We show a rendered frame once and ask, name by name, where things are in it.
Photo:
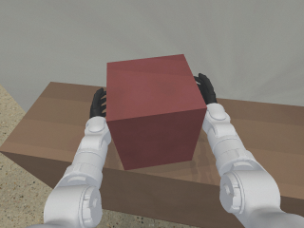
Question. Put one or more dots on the left robot hand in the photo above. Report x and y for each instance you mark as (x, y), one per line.
(96, 109)

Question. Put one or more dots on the left robot forearm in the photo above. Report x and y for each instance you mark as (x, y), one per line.
(89, 159)

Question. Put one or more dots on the right robot hand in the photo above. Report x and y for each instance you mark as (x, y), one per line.
(206, 89)

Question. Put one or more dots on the carton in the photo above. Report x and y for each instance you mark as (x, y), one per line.
(154, 110)

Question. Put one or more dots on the left robot upper arm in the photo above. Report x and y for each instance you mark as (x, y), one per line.
(72, 206)

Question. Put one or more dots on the right robot forearm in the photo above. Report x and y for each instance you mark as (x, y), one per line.
(225, 143)

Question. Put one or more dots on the pedestal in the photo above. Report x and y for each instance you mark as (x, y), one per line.
(47, 138)

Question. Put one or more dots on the right robot upper arm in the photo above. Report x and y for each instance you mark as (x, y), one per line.
(252, 196)

